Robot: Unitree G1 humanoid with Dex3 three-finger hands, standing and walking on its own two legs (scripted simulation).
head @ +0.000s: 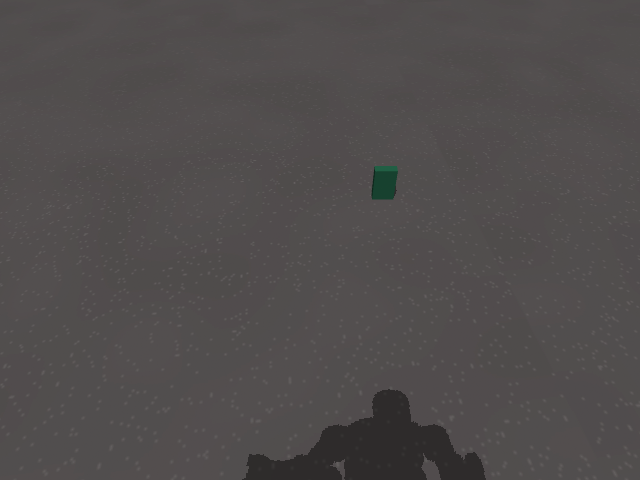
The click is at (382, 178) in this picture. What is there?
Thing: carton on end
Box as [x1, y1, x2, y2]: [372, 166, 397, 198]
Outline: 374,166 372,198 392,198 397,173 396,166
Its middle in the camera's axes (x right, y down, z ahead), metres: +0.28 -0.24 +1.77
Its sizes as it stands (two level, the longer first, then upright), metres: 0.097 0.036 0.164
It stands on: the floor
